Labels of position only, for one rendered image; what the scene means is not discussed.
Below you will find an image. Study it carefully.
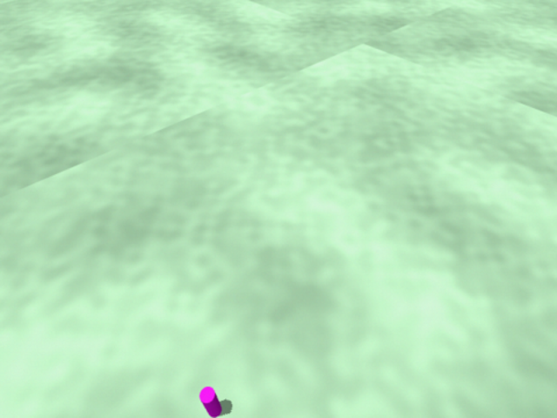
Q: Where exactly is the can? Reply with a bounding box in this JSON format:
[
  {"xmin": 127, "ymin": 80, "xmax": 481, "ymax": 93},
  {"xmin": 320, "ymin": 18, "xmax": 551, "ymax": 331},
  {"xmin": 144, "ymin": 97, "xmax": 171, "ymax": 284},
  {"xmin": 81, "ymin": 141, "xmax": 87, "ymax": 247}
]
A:
[{"xmin": 199, "ymin": 387, "xmax": 222, "ymax": 418}]

